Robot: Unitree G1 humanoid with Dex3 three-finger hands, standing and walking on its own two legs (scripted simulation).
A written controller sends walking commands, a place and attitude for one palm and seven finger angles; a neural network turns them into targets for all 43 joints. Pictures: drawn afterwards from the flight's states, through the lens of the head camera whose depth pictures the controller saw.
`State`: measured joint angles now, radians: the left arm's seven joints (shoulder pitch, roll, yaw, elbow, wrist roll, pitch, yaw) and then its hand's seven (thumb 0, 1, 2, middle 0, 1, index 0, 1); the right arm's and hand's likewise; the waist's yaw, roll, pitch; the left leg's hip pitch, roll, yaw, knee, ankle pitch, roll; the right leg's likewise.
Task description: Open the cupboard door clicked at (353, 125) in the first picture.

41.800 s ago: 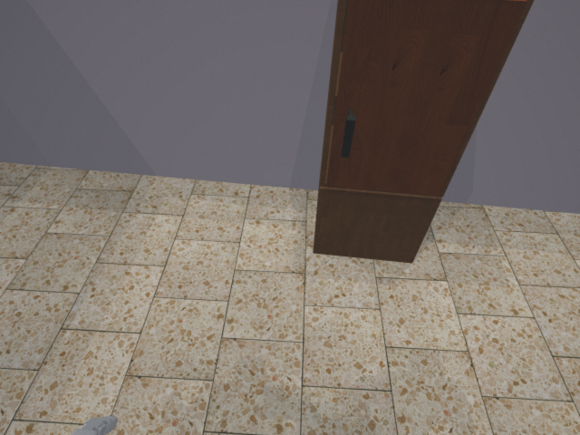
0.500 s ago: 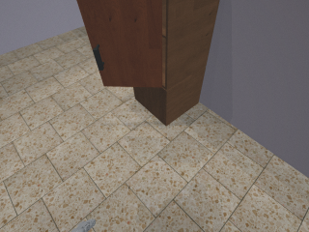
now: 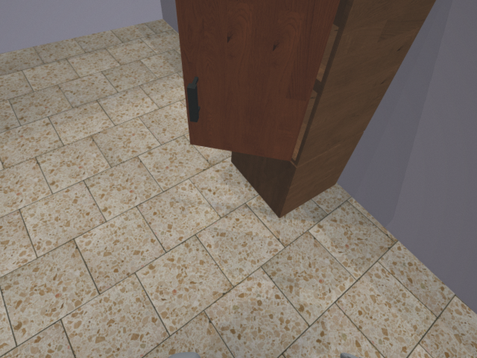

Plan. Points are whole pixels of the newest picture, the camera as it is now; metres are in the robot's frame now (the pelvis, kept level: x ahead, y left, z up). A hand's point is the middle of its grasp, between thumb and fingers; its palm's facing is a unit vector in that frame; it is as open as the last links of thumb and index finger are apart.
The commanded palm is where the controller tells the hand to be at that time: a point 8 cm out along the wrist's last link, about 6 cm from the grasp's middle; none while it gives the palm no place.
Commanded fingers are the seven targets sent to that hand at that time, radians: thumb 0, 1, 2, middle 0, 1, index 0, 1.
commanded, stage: take the last steps up to it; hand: left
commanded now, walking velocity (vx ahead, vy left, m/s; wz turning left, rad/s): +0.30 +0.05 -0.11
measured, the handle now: (195, 99) +0.82 +0.23 -0.10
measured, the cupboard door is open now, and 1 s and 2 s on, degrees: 46 46 46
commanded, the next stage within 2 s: come to a stop and stand still in 0.46 s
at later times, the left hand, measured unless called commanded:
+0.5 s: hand (181, 278) +0.28 +0.15 -0.15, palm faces -0.06 -0.98 -0.19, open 7.4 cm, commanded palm none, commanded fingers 0.00 0.90 0.90 -0.20 -0.30 -0.20 -0.30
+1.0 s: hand (151, 304) +0.22 +0.20 -0.18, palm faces -0.03 -0.98 -0.18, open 7.4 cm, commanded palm none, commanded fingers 0.00 0.90 0.90 -0.20 -0.30 -0.20 -0.30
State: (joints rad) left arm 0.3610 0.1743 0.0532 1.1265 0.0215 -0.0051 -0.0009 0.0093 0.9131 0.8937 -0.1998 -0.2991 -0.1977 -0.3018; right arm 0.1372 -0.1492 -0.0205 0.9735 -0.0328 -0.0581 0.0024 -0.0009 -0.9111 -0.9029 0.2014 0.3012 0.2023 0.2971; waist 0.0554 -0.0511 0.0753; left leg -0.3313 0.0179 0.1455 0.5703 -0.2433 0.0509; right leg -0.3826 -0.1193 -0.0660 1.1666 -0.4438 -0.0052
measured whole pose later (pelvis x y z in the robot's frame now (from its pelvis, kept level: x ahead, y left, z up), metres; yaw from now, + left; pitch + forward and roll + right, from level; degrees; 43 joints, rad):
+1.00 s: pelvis +0.21 +0.02 +0.01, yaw -5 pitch +0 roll -1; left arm 0.25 0.19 0.04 1.04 0.01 0.06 0.02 0.00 0.91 0.89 -0.20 -0.30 -0.20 -0.30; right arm 0.09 -0.14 -0.02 1.00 -0.02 0.01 -0.05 0.00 -0.91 -0.90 0.21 0.30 0.21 0.30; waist 0.03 -0.04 0.09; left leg -0.35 0.05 0.09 0.51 -0.17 0.03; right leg -0.33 -0.01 -0.03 0.88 -0.53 0.01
